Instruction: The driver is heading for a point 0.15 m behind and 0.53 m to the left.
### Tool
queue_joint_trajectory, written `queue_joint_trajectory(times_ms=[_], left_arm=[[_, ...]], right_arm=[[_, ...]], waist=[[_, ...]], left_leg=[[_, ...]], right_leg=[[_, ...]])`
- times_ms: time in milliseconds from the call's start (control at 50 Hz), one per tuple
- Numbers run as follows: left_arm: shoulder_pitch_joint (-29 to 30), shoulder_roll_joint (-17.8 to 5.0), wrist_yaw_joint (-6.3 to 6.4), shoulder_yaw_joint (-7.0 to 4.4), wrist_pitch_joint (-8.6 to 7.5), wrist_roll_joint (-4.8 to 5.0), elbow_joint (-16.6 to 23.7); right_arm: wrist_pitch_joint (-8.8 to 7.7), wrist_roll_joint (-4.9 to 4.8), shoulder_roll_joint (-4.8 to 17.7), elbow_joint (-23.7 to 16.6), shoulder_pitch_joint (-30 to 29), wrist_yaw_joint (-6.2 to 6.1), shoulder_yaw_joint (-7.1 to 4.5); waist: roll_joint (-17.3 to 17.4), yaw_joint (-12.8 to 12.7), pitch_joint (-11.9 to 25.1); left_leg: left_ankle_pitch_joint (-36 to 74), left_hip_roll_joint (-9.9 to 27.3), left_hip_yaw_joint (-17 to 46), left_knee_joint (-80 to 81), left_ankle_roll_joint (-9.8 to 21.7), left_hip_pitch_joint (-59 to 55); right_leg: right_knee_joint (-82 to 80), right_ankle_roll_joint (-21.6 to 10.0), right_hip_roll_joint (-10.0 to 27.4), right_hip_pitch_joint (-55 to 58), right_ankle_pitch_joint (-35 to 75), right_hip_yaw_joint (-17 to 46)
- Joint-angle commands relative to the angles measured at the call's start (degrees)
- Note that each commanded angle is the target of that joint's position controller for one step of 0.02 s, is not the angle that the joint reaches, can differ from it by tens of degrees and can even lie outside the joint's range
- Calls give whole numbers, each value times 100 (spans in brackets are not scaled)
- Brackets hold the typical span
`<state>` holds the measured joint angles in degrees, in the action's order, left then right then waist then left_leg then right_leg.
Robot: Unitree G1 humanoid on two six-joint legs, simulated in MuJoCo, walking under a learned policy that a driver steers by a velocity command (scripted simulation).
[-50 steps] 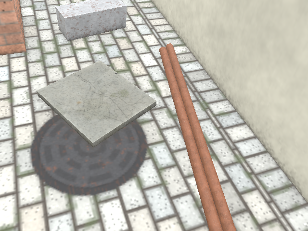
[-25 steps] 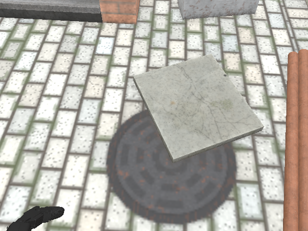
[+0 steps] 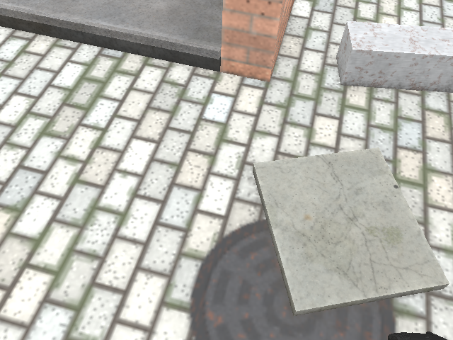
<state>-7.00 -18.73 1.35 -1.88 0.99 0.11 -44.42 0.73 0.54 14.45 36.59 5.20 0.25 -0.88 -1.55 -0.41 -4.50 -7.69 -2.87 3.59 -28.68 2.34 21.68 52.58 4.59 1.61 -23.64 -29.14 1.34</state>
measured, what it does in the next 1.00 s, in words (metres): walks ahead, turning left: right foot, then left foot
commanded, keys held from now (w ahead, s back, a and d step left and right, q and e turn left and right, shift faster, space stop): q+shift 0.16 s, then w+q+shift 0.84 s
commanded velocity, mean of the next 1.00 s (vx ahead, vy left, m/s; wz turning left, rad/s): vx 0.62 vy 0.00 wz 0.86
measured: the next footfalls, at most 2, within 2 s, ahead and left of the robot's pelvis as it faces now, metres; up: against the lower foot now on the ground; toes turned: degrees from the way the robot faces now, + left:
right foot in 0.16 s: +0.07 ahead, -0.14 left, +0.00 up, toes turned +11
left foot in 0.74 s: +0.28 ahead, +0.26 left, +0.00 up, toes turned +43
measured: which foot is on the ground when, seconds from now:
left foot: down 0.00-0.18, up 0.20-0.72, down 0.74-1.00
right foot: up 0.00-0.14, down 0.16-0.76, up 0.78-1.00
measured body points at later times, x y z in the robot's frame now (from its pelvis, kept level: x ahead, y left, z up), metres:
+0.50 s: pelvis +0.08 -0.02 +0.01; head +0.08 -0.03 +0.46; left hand +0.01 +0.27 -0.10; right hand +0.33 -0.23 -0.08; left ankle +0.09 +0.17 -0.62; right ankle +0.03 -0.15 -0.73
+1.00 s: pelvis +0.33 +0.27 +0.00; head +0.34 +0.29 +0.45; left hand +0.25 +0.57 -0.09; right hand +0.57 +0.10 -0.12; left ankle +0.25 +0.23 -0.73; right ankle +0.54 +0.22 -0.66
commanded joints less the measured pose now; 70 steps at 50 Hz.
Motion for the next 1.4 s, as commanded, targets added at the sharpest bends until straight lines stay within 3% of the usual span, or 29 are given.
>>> queue_joint_trajectory(times_ms=[20,160,180,200,240,280,380,400,460,620,660,720,740,760,780,800,840,900,1020,1100,1120,1160,1180,1200,1220,1240,1280,1340,1400], left_arm=[[-267,-427,103,-154,-1,-22,289],[-714,-477,-83,-236,-115,-1,221],[-1133,-882,-53,-355,-79,-65,146],[-953,-1373,-70,-488,-64,-231,211],[-116,-941,32,-365,-228,-182,556],[-40,-692,117,-306,-355,11,592],[-820,-590,55,-264,-528,-118,489],[-1318,-769,-56,-314,-434,-282,283],[-1296,-747,-136,-348,-451,-244,321],[-2203,-510,-21,-324,-529,-294,-238],[-2342,-545,6,-306,-483,-302,-417],[-2086,-1045,21,-365,-365,-226,-425],[-1911,-1226,-30,-390,-346,-135,-320],[-1798,-1044,-84,-349,-368,-206,-212],[-1494,-325,-230,-207,-457,-147,450],[-736,-672,-243,-224,-591,-184,869],[-565,-509,-202,-136,-710,-130,889],[-1136,-468,-214,-106,-451,-416,686],[654,-190,-315,46,-333,-319,1333],[778,-102,-270,112,-467,-229,1416],[1276,-326,-189,-80,-784,9,1710],[87,-855,-11,-336,-909,109,1515],[-1162,-950,71,-379,-858,49,1262],[-1944,-1098,119,-316,-765,-80,1059],[-1954,-939,-50,-268,-712,-353,1131],[-1141,-848,-46,-327,-599,-273,1395],[-220,-148,71,-162,-446,-204,1469],[334,-231,30,-225,-515,-128,1222],[300,-599,-3,-401,-561,-78,907]], right_arm=[[-51,-87,1223,-359,-82,-106,-484],[173,-261,1223,-393,-211,-253,-620],[200,-273,909,-401,-31,-260,-547],[129,-303,784,-582,-40,-223,-545],[2,-228,1432,-486,113,-153,-737],[0,-154,1242,-248,462,-131,-726],[-88,-223,868,-392,284,-56,-596],[80,412,792,-394,-41,258,-525],[161,156,757,-364,33,555,-530],[48,169,552,-691,-1240,687,-297],[33,169,430,-781,-1417,668,-203],[-20,85,626,-373,95,449,-305],[-79,75,883,-48,1254,363,-460],[-79,105,1299,382,2204,241,-681],[8,10,2113,261,1646,154,-867],[37,90,2168,76,1964,123,-861],[-62,117,1780,451,1920,13,-757],[-284,20,1267,334,1207,-57,-524],[-519,15,1252,518,1640,39,-483],[-448,-135,1394,815,1987,-32,-550],[-428,-555,918,759,2203,-232,-498],[-370,-313,1537,612,1612,-270,-642],[-341,-177,1237,434,1229,-232,-553],[-278,106,229,246,1495,-217,-251],[-231,-238,669,220,2818,-178,-291],[-121,-346,1185,209,2600,-162,-399],[93,-368,1295,-43,1473,-216,-482],[270,-352,820,-244,1452,-230,-465],[245,-263,574,-491,987,-158,-378]], waist=[[795,-21,1156],[879,-381,1228],[52,-408,1407],[-1546,-337,959],[-1098,-65,422],[-761,0,384],[-520,-329,103],[263,-334,-19],[-433,-247,-211],[-463,-584,-843],[-458,-514,-836],[-567,476,358],[-527,1027,1024],[-53,1359,1579],[1665,700,1678],[609,940,2089],[21,550,695],[105,-159,287],[207,156,-506],[355,365,91],[-236,364,370],[449,-489,1150],[677,-1073,1926],[-670,-859,2636],[-2046,-345,3976],[-1485,-266,3741],[-155,-135,1856],[-279,282,597],[-397,162,787]], left_leg=[[1306,1371,1897,861,1236,-1043],[148,773,2223,586,620,-308],[-1917,265,1657,-348,196,826],[-2375,-511,490,-1798,-51,2208],[-1478,235,541,-3004,-161,2692],[-883,397,347,-3736,-326,2970],[39,748,-37,-4397,-511,3296],[-16,468,-23,-4408,-440,2969],[371,540,9,-4181,-374,3221],[-330,895,-786,-2623,303,3504],[-851,738,-1157,-2122,596,3083],[-1585,-361,-1797,-1726,1021,203],[-1341,-549,-1508,-1377,1192,-1534],[-1691,-272,-521,-864,1256,-3461],[-3596,1314,2918,404,1827,-4661],[-3364,1683,4301,1128,1939,-4710],[-1415,1498,3178,1259,1725,-3284],[-579,802,2162,1400,1698,-1584],[1382,195,1718,1862,1498,-525],[4345,121,1574,985,764,-1061],[3558,162,2178,528,410,-1132],[4058,73,2169,-697,145,-1342],[2970,-233,1891,-2229,-140,-805],[-3311,-870,1284,-4433,-442,474],[-3684,-870,1414,-6262,-600,1108],[-2844,-250,1152,-6534,-730,1295],[-2011,298,356,-6032,-827,1545],[-1970,784,157,-4795,-744,978],[-1264,1121,-42,-3362,-669,805]], right_leg=[[-191,-13,-132,-155,231,205],[-2903,-369,-354,1548,1675,157],[-3419,-779,726,2598,1150,1050],[-4192,-1477,2020,2342,-692,2907],[-4437,-1400,2009,2045,-1361,2706],[-4350,-1006,1628,2426,-742,1843],[-4486,-937,1342,2399,24,472],[-4569,-899,1440,1902,-311,346],[-4607,-785,1516,2020,-208,-131],[-4839,-930,1846,3280,987,-1272],[-4469,-904,1777,3518,2893,-1749],[-2135,-898,1792,3046,8520,-2187],[-648,-882,1866,2218,8470,-2103],[1165,-703,1566,670,5724,-1935],[3256,-260,262,-1964,298,-1502],[3711,-240,136,-2515,573,-174],[2932,-370,587,-2515,1154,27],[2098,-209,845,-1543,867,151],[-373,-13,446,-1393,2349,-349],[-1891,-420,-312,100,3659,-466],[-2627,-369,-587,785,3636,53],[-2685,-343,-488,2173,4146,-15],[-2377,-593,145,3741,4658,342],[-1303,-852,1780,5321,7862,1687],[-1695,-1858,3037,6048,7968,3661],[-2227,-2043,2823,5374,5843,3579],[-2862,-1667,1976,3294,4526,1913],[-3570,-1632,1547,1184,4526,392],[-3957,-1816,1783,1200,4171,-70]])
Over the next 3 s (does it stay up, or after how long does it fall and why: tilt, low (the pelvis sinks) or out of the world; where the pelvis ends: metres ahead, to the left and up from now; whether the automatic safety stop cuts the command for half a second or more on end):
stays up -0.06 1.53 -0.02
